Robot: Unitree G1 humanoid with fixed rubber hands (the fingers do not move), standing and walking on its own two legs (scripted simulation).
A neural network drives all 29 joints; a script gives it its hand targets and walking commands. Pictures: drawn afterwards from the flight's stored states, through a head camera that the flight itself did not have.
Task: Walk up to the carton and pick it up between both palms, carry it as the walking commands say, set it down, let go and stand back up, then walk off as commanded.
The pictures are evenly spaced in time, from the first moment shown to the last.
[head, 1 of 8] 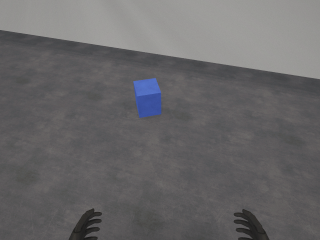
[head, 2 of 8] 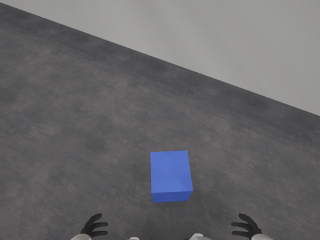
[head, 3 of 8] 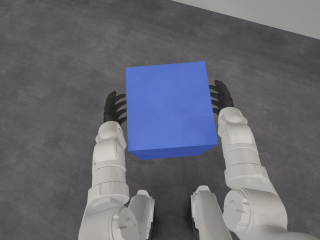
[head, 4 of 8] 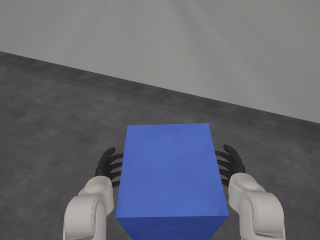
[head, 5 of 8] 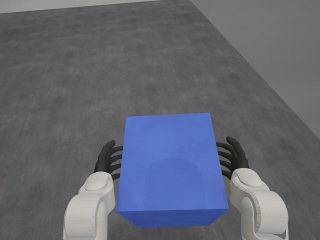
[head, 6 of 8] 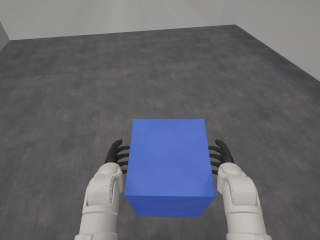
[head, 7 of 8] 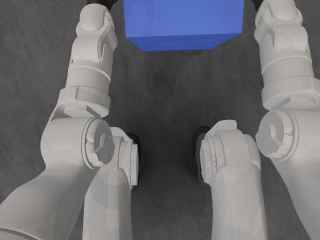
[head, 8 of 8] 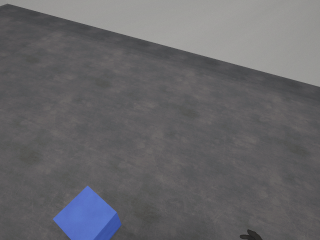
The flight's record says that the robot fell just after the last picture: no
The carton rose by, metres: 0.66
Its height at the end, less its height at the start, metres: +0.00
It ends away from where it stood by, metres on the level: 2.81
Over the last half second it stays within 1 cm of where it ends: yes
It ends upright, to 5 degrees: yes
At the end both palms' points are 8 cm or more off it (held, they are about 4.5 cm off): yes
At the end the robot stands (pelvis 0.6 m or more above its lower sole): yes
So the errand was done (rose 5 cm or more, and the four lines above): yes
